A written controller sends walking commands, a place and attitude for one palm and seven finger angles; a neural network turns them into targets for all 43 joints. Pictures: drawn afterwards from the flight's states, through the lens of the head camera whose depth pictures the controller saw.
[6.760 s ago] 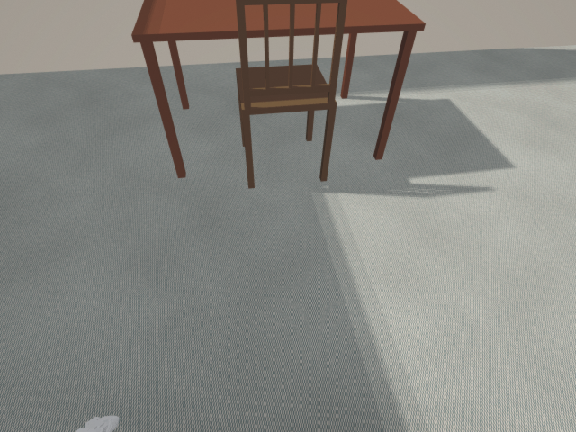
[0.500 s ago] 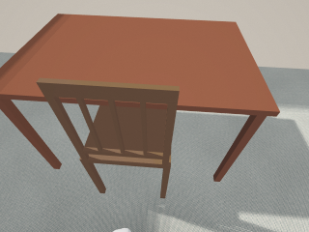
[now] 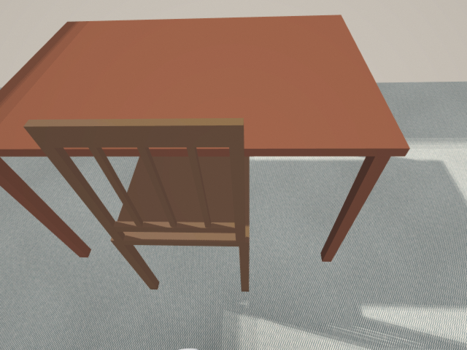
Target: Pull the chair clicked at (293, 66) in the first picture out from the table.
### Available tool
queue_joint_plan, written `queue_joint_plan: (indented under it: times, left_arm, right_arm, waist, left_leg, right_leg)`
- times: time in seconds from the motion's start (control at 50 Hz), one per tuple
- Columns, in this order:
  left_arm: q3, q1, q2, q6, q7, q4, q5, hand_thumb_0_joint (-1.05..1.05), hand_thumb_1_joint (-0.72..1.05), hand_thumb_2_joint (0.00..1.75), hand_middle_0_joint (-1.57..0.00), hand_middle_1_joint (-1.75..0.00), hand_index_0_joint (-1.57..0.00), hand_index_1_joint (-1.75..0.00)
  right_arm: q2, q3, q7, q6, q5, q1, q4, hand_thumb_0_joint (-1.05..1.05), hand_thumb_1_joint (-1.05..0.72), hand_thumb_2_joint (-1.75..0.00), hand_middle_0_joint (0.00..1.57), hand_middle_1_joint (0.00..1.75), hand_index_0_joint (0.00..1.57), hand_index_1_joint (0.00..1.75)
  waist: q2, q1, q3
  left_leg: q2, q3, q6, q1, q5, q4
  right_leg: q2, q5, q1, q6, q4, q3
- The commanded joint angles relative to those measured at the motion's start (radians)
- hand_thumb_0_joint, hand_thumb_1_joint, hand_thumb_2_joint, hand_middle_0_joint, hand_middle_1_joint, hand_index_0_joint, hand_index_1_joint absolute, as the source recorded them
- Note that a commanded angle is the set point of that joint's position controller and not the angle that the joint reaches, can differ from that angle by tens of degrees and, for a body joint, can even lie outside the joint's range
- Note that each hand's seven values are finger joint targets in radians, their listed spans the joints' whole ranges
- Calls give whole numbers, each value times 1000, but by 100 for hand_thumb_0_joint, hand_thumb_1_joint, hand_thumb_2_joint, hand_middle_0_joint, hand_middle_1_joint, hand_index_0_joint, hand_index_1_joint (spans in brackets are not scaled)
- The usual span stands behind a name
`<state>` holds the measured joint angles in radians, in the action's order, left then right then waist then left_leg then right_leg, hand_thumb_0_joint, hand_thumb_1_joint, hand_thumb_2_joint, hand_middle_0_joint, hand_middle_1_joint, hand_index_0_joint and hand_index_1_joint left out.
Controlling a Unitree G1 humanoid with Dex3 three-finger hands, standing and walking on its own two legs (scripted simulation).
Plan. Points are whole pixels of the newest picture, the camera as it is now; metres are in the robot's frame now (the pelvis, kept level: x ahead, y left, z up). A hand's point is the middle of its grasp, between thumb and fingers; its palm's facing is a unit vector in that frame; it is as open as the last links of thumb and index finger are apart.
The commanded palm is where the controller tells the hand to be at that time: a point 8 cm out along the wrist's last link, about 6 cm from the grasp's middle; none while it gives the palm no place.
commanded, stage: come to a stop and stand still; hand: left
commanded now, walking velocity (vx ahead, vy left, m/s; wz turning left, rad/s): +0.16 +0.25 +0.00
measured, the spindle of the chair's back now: (160, 191) +0.45 +0.21 -0.06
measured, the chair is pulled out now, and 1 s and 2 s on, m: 0.00 0.00 0.00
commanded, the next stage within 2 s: look again from close up in 1.04 s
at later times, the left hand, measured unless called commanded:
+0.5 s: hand out of the picture -0.04 +0.22 -0.17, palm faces +0.11 -0.97 -0.23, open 7.4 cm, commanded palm none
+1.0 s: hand out of the picture -0.03 +0.24 -0.16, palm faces +0.05 -0.98 -0.20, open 7.3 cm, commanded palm none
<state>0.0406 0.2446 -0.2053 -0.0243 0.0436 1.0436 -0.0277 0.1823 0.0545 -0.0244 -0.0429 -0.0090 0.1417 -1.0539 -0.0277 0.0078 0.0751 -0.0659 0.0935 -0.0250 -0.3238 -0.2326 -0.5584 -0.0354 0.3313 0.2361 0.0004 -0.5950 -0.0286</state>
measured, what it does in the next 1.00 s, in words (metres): steps on the spot: left foot, then right foot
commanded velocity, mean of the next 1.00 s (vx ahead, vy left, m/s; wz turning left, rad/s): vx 0.02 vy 0.06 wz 0.00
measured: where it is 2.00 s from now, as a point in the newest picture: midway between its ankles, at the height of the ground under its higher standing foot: outside the picture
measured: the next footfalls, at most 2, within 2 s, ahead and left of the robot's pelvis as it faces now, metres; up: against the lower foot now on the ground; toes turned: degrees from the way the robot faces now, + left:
left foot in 0.48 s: -0.01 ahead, +0.15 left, +0.00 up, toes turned +4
right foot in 0.78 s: +0.02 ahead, -0.05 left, +0.00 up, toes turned -4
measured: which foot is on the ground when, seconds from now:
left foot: down 0.00-0.00, up 0.02-0.46, down 0.48-1.00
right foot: down 0.00-0.50, up 0.52-0.76, down 0.78-1.00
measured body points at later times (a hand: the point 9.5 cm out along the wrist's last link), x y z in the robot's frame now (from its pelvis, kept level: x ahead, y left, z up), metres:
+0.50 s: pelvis -0.02 +0.04 +0.01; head +0.00 +0.04 +0.46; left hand -0.05 +0.27 -0.15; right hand +0.04 -0.21 -0.14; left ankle -0.05 +0.15 -0.73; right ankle -0.01 -0.11 -0.73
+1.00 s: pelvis -0.03 +0.07 +0.02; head -0.02 +0.07 +0.47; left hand -0.03 +0.29 -0.14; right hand -0.02 -0.15 -0.15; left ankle -0.05 +0.15 -0.73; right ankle -0.05 -0.04 -0.73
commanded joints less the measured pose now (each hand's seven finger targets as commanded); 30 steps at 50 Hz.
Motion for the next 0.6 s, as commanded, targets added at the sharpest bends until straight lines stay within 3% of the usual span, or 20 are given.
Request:
queue_joint_plan:
  times: [0.0,0.02,0.04,0.08,0.12,0.2,0.24,0.28,0.34,0.38,0.42,0.44,0.46,0.48,0.5,0.52,0.54,0.58]
  left_arm:
    - [15,14,-168,20,-4,-49,1,0,90,90,-20,-30,-20,-30]
    - [15,20,-165,22,-3,-43,2,0,90,90,-20,-30,-20,-30]
    - [13,15,-152,25,-4,-36,5,0,90,90,-20,-30,-20,-30]
    - [15,21,-144,31,-8,-38,8,0,90,90,-20,-30,-20,-30]
    - [21,56,-150,35,-6,-37,10,0,90,90,-20,-30,-20,-30]
    - [32,124,-148,39,6,-28,6,0,90,90,-20,-30,-20,-30]
    - [38,141,-149,38,13,-24,4,0,90,90,-20,-30,-20,-30]
    - [40,139,-151,36,17,-19,-1,0,90,90,-20,-30,-20,-30]
    - [39,101,-150,29,9,-25,-6,0,90,90,-20,-30,-20,-30]
    - [35,72,-152,24,4,-19,-5,0,90,90,-20,-30,-20,-30]
    - [31,27,-140,20,1,-15,5,0,90,90,-20,-30,-20,-30]
    - [25,24,-115,15,1,-18,10,0,90,90,-20,-30,-20,-30]
    - [16,39,-73,9,-2,-21,15,0,90,90,-20,-30,-20,-30]
    - [7,50,-32,4,-4,-19,15,0,90,90,-20,-30,-20,-30]
    - [2,46,-24,1,-3,-10,10,0,90,90,-20,-30,-20,-30]
    - [-1,45,-20,-8,-3,3,7,0,90,90,-20,-30,-20,-30]
    - [-3,43,-28,-12,-3,19,4,0,90,90,-20,-30,-20,-30]
    - [-4,60,-24,-8,-7,35,8,0,90,90,-20,-30,-20,-30]
  right_arm:
    - [58,5,23,-6,-9,-7,67,0,-90,-90,20,30,20,30]
    - [65,4,22,-8,-11,-13,60,0,-90,-90,20,30,20,30]
    - [70,5,23,-3,-15,15,37,0,-90,-90,20,30,20,30]
    - [70,6,29,3,-14,75,16,0,-90,-90,20,30,20,30]
    - [82,10,28,5,-11,93,16,0,-90,-90,20,30,20,30]
    - [93,9,20,3,-11,91,45,0,-90,-90,20,30,20,30]
    - [90,9,16,-1,-10,73,57,0,-90,-90,20,30,20,30]
    - [78,4,15,0,-9,74,68,0,-90,-90,20,30,20,30]
    - [60,-3,16,9,-2,84,69,0,-90,-90,20,30,20,30]
    - [50,-8,15,16,1,107,59,0,-90,-90,20,30,20,30]
    - [43,-14,10,28,3,174,22,0,-90,-90,20,30,20,30]
    - [67,-13,7,40,2,199,14,0,-90,-90,20,30,20,30]
    - [120,-6,3,49,-4,202,17,0,-90,-90,20,30,20,30]
    - [169,0,-2,45,-9,171,31,0,-90,-90,20,30,20,30]
    - [164,-5,-3,37,-12,126,40,0,-90,-90,20,30,20,30]
    - [138,-11,-10,42,-13,99,37,0,-90,-90,20,30,20,30]
    - [115,-18,-15,46,-11,91,32,0,-90,-90,20,30,20,30]
    - [97,-26,-24,48,-9,98,24,0,-90,-90,20,30,20,30]
  waist:
    - [269,21,48]
    - [246,25,79]
    - [178,15,86]
    - [132,7,65]
    - [133,21,32]
    - [156,46,-50]
    - [144,56,-64]
    - [151,57,-90]
    - [212,47,-93]
    - [224,32,-89]
    - [210,-7,-94]
    - [139,-18,-99]
    - [-47,-11,-101]
    - [-177,6,-73]
    - [-139,16,-26]
    - [-175,20,11]
    - [-179,20,36]
    - [-137,23,20]
  left_leg:
    - [23,-74,7,-21,-216,-132]
    - [21,-88,10,-47,-192,-171]
    - [20,-102,13,-65,-149,-214]
    - [32,-92,7,-91,-110,-267]
    - [40,-88,-6,-124,-110,-307]
    - [40,-105,-27,-193,-137,-370]
    - [35,-110,-33,-200,-164,-374]
    - [34,-105,-32,-174,-187,-318]
    - [40,-76,-22,-59,-196,-174]
    - [58,-56,-15,54,-144,-49]
    - [72,-35,-8,239,26,162]
    - [35,-57,-1,300,65,216]
    - [-83,-195,35,296,126,259]
    - [-202,-309,99,200,166,305]
    - [-215,-298,139,83,97,343]
    - [-193,-300,156,67,126,376]
    - [-174,-283,160,75,206,366]
    - [-151,-235,168,135,395,315]
  right_leg:
    - [-273,328,190,-124,504,367]
    - [-282,282,174,-126,505,387]
    - [-273,195,137,-130,483,352]
    - [-242,19,58,-127,427,264]
    - [-254,-144,-30,-135,386,231]
    - [-290,-444,-205,-173,306,228]
    - [-312,-537,-228,-194,282,238]
    - [-314,-547,-238,-204,273,240]
    - [-286,-431,-160,-185,288,207]
    - [-255,-339,-79,-156,284,184]
    - [-191,-217,29,-96,236,129]
    - [-144,-153,69,-62,179,100]
    - [-68,-49,113,-22,86,44]
    - [-24,66,99,11,21,-30]
    - [-20,118,57,13,-43,-26]
    - [-22,134,71,12,-104,-15]
    - [-30,131,84,12,-155,0]
    - [-33,112,103,12,-193,13]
